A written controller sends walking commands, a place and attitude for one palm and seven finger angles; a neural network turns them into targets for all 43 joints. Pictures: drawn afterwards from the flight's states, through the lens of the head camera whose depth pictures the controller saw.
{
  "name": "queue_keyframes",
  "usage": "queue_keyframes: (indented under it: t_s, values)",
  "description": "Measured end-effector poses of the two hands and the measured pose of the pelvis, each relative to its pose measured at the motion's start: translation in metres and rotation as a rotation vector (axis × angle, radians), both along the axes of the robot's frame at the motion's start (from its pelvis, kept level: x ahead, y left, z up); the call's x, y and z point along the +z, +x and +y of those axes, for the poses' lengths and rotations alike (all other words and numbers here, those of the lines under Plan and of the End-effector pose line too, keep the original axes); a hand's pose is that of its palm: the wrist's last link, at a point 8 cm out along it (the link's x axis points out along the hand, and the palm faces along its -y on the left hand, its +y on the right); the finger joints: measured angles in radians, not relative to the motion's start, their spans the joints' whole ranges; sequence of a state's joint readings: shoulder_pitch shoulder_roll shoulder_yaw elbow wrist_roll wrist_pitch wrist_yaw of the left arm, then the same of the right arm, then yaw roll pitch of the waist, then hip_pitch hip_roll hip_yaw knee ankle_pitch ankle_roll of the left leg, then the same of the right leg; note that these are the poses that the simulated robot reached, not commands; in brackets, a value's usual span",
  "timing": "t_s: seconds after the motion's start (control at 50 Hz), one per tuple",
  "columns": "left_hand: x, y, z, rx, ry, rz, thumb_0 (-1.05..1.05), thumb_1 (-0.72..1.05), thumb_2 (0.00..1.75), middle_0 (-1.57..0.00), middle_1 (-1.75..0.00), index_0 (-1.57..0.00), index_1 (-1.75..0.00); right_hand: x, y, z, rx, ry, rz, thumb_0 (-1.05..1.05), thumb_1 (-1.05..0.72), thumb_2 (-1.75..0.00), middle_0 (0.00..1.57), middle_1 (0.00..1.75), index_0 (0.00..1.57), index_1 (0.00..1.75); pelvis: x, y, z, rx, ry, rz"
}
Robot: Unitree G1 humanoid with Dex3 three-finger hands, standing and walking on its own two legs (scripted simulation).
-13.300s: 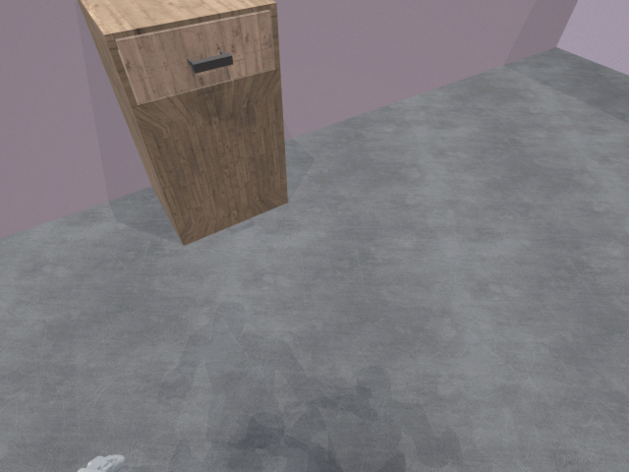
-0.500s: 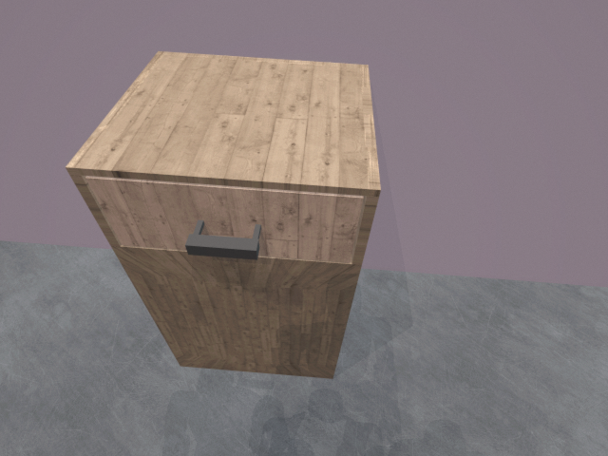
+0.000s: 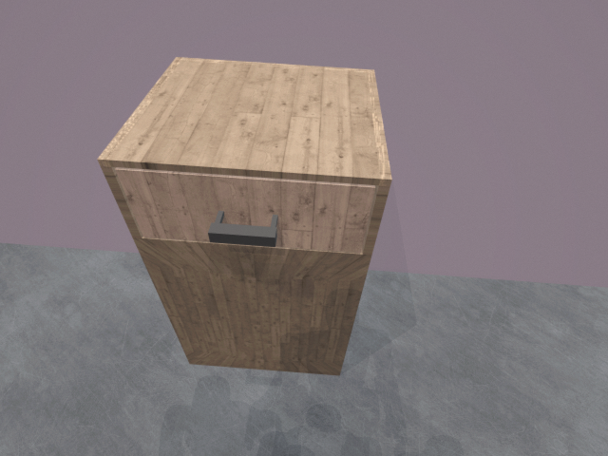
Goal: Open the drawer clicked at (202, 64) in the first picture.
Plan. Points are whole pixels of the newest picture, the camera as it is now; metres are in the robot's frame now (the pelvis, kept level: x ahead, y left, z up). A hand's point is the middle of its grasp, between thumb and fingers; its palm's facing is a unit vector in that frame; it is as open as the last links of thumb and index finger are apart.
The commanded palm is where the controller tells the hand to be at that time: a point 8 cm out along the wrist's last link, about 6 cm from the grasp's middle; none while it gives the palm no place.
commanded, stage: look again from close up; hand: left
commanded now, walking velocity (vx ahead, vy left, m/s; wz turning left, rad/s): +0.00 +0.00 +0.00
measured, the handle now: (245, 226) +0.51 +0.14 -0.03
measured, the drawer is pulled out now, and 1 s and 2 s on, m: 0.00 0.00 0.00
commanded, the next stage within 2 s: raise the hand with hooked fingers in 0.04 s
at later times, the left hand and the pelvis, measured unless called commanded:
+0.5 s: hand (175, 416) +0.18 +0.18 -0.04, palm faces +0.00 -0.30 -0.95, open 8.2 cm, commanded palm +0.13 +0.22 -0.02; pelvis -0.03 +0.00 -0.03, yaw -1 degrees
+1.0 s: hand (161, 371) +0.23 +0.20 -0.01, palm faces -0.01 -0.11 -0.99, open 11.2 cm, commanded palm +0.20 +0.21 +0.05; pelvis +0.01 -0.04 -0.02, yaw +2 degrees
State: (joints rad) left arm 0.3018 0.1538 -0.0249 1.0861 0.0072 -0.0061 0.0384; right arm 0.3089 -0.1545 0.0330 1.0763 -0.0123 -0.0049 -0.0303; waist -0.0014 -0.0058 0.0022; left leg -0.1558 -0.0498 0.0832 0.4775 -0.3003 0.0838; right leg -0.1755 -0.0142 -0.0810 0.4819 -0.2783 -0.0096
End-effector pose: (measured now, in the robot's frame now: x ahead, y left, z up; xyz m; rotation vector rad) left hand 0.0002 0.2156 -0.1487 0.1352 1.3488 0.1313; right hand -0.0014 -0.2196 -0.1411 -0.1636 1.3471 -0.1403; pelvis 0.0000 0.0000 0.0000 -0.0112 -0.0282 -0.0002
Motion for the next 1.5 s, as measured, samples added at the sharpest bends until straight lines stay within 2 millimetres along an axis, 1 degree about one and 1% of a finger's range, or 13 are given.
queue_keyframes:
  t_s: [0.18, 0.28, 0.36, 0.42, 0.48, 0.54, 0.64, 0.72, 0.8, 0.9, 1.12, 1.28, 1.5]
  values:
    - [0.005, -0.015, 0.003, -0.045, 0.005, 0.020, 0.01, 0.92, 0.90, -0.20, -0.30, -0.20, -0.30, 0.002, -0.021, 0.014, -0.017, 0.019, 0.018, 0.00, -0.91, -0.90, 0.20, 0.30, 0.20, 0.30, 0.000, -0.009, 0.009, -0.007, 0.001, 0.011]
    - [0.085, 0.069, 0.032, -0.290, 0.341, -0.430, 0.05, 0.93, 0.88, -0.21, -0.32, -0.21, -0.32, 0.013, 0.014, -0.005, -0.024, -0.045, -0.307, 0.02, -0.93, -0.90, 0.21, 0.30, 0.21, 0.30, -0.004, -0.016, 0.009, 0.010, 0.032, 0.052]
    - [0.145, 0.142, 0.023, -0.585, 0.682, -0.772, 0.04, 0.86, 0.86, -0.21, -0.36, -0.20, -0.35, 0.014, 0.068, -0.023, 0.085, -0.060, -0.500, 0.02, -0.92, -0.90, 0.21, 0.30, 0.20, 0.30, -0.019, -0.028, 0.008, 0.038, 0.041, 0.090]
    - [0.167, 0.168, 0.005, -0.739, 0.890, -0.925, 0.02, 0.79, 0.84, -0.21, -0.39, -0.21, -0.39, 0.025, 0.114, -0.033, 0.117, -0.063, -0.594, 0.02, -0.92, -0.90, 0.21, 0.30, 0.20, 0.30, -0.027, -0.031, 0.006, 0.005, 0.037, 0.121]
    - [0.161, 0.167, -0.015, -0.844, 0.951, -0.972, 0.02, 0.72, 0.81, -0.21, -0.43, -0.21, -0.43, 0.044, 0.155, -0.037, 0.139, -0.052, -0.655, 0.01, -0.92, -0.90, 0.20, 0.30, 0.20, 0.30, -0.032, -0.031, -0.001, -0.021, 0.046, 0.142]
    - [0.146, 0.149, -0.024, -0.908, 0.974, -0.943, 0.01, 0.65, 0.78, -0.22, -0.47, -0.22, -0.47, 0.060, 0.191, -0.033, 0.203, -0.046, -0.687, 0.01, -0.91, -0.90, 0.20, 0.30, 0.20, 0.30, -0.034, -0.028, -0.009, -0.021, 0.049, 0.154]
    - [0.133, 0.120, -0.007, -0.943, 1.087, -0.839, 0.00, 0.51, 0.73, -0.24, -0.55, -0.24, -0.55, 0.067, 0.238, -0.016, 0.335, -0.032, -0.698, 0.01, -0.91, -0.90, 0.20, 0.30, 0.20, 0.30, -0.040, -0.022, -0.023, 0.013, 0.039, 0.177]
    - [0.149, 0.128, 0.011, -0.899, 1.179, -0.828, 0.00, 0.41, 0.69, -0.26, -0.61, -0.26, -0.61, 0.057, 0.259, 0.001, 0.394, 0.008, -0.690, 0.01, -0.91, -0.90, 0.20, 0.30, 0.20, 0.30, -0.045, -0.017, -0.031, 0.052, 0.022, 0.183]
    - [0.171, 0.156, 0.012, -0.857, 1.203, -0.857, 0.00, 0.32, 0.65, -0.27, -0.67, -0.27, -0.67, 0.043, 0.258, 0.015, 0.387, 0.069, -0.650, 0.01, -0.91, -0.90, 0.20, 0.30, 0.20, 0.30, -0.042, -0.011, -0.035, 0.068, 0.018, 0.177]
    - [0.188, 0.189, -0.001, -0.898, 1.147, -0.872, 0.00, 0.21, 0.60, -0.27, -0.75, -0.27, -0.74, 0.029, 0.235, 0.015, 0.333, 0.118, -0.546, 0.01, -0.91, -0.90, 0.21, 0.30, 0.20, 0.30, -0.031, 0.001, -0.038, 0.048, 0.031, 0.177]
    - [0.213, 0.220, -0.002, -0.977, 1.157, -0.912, 0.00, -0.04, 0.49, -0.29, -0.91, -0.29, -0.91, 0.010, 0.192, -0.042, 0.203, 0.015, -0.363, 0.01, -0.91, -0.90, 0.21, 0.30, 0.20, 0.30, -0.020, 0.016, -0.037, 0.021, 0.039, 0.186]
    - [0.234, 0.246, 0.000, -0.940, 1.180, -0.945, 0.00, -0.23, 0.41, -0.30, -1.03, -0.30, -1.03, 0.023, 0.204, -0.054, 0.153, -0.023, -0.403, 0.01, -0.91, -0.90, 0.20, 0.30, 0.20, 0.30, -0.015, 0.018, -0.031, 0.023, 0.038, 0.162]
    - [0.270, 0.271, 0.007, -0.967, 1.192, -0.959, 0.00, -0.44, 0.32, -0.32, -1.17, -0.32, -1.16, 0.047, 0.229, -0.012, 0.188, 0.049, -0.503, 0.01, -0.91, -0.90, 0.20, 0.30, 0.20, 0.30, -0.006, 0.015, -0.023, 0.030, 0.028, 0.103]
